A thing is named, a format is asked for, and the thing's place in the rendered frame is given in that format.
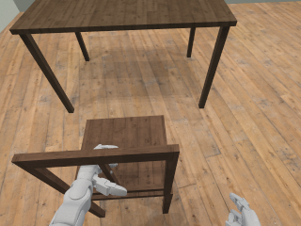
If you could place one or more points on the robot left forearm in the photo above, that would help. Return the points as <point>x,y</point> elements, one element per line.
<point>76,203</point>

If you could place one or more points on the right robot hand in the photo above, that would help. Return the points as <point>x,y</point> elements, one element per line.
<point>247,217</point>

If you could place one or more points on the chair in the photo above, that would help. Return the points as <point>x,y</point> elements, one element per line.
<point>146,164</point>

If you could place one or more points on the left robot hand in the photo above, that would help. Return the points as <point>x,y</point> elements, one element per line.
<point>102,185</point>

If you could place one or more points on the table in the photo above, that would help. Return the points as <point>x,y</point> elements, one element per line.
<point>76,16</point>

